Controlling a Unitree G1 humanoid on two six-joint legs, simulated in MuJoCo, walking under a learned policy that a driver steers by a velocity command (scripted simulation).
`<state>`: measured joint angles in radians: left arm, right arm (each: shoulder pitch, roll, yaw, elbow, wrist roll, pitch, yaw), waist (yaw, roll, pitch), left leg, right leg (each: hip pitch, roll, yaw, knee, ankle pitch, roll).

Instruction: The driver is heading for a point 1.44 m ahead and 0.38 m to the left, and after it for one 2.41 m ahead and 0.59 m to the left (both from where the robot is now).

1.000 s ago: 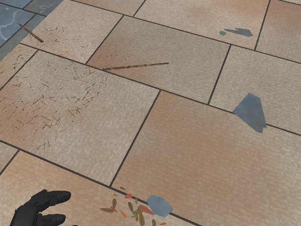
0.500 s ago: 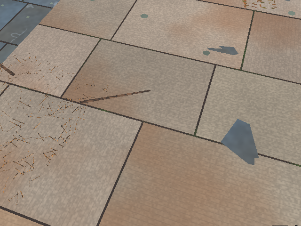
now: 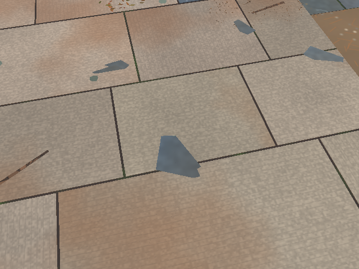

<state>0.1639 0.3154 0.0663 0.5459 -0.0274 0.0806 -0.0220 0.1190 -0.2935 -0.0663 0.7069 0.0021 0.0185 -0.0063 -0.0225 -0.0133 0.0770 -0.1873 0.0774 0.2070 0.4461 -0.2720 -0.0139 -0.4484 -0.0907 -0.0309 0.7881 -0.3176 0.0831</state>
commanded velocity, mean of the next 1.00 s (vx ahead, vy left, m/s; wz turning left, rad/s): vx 0.00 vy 0.00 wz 0.36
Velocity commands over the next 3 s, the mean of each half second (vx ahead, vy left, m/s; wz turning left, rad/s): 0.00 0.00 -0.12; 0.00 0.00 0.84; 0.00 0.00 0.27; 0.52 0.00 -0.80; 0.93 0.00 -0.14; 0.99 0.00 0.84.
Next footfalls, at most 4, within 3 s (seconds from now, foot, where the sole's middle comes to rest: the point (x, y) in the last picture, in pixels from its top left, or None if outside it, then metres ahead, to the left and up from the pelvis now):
0.06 right None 0.06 -0.13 -0.78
0.54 left None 0.07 0.09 -0.78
1.06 right None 0.24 -0.07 -0.78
1.40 left None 0.06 0.13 -0.77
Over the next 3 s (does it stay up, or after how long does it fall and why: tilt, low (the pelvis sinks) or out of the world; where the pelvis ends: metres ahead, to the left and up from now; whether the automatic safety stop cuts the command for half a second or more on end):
stays up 1.20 -0.02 -0.01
